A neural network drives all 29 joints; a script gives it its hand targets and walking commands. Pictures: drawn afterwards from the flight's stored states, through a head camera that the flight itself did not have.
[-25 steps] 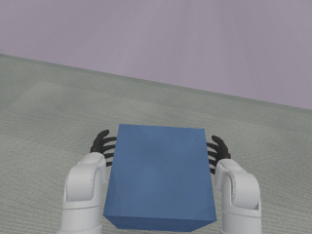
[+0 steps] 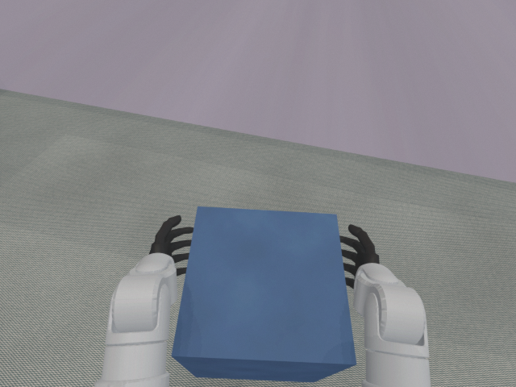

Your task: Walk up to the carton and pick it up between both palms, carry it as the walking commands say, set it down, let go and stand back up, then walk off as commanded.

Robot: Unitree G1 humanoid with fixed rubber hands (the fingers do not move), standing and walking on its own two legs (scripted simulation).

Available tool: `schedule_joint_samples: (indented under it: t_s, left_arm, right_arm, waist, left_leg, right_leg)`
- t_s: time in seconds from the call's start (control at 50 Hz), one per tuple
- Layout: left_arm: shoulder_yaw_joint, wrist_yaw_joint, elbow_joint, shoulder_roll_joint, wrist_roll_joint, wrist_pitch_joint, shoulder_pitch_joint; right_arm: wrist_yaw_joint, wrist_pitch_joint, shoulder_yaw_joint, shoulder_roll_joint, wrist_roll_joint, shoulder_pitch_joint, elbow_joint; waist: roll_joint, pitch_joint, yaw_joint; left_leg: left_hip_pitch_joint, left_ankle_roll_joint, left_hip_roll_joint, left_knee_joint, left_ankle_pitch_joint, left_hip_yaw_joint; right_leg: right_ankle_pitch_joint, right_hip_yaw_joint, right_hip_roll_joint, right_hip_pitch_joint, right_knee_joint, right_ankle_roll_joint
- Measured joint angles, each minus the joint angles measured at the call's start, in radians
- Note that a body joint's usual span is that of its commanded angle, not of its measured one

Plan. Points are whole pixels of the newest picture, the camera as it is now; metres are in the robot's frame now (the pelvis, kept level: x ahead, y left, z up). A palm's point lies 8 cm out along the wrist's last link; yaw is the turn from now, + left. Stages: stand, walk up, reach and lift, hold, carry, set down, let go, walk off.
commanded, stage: carry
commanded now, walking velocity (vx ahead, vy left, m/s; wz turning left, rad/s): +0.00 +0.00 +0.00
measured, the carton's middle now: (260, 302) +0.26 +0.00 -0.01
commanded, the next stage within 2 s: none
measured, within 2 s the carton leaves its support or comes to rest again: neither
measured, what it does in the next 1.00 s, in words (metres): stands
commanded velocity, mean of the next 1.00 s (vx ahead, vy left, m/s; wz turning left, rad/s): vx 0.00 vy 0.00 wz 0.00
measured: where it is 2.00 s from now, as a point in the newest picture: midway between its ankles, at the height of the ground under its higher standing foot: outside the picture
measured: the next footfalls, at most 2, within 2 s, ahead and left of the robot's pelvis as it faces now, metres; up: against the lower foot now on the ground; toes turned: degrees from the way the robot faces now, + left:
none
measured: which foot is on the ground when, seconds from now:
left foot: down 0.00-1.00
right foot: down 0.00-1.00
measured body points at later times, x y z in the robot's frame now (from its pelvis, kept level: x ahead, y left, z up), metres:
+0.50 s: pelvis +0.01 +0.00 +0.00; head -0.01 +0.00 +0.45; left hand +0.30 +0.15 +0.06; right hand +0.29 -0.15 +0.06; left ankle +0.05 +0.11 -0.73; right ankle +0.00 -0.10 -0.73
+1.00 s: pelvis +0.01 -0.01 +0.00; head +0.00 -0.01 +0.45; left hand +0.30 +0.14 +0.06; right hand +0.30 -0.16 +0.06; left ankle +0.05 +0.11 -0.73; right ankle +0.00 -0.10 -0.73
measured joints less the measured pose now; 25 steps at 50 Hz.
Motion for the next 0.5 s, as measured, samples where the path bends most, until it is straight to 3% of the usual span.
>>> schedule_joint_samples:
  t_s: [0.5]
  left_arm:
    - [0.002,-0.004,0.031,0.001,0.008,-0.044,0.005]
  right_arm:
    - [0.005,-0.044,0.004,0.0,-0.01,0.001,0.036]
  waist:
    - [-0.001,0.003,-0.001]
  left_leg:
    - [0.014,-0.005,0.0,-0.001,-0.011,-0.001]
  right_leg:
    - [-0.013,-0.002,-0.002,0.016,-0.001,0.0]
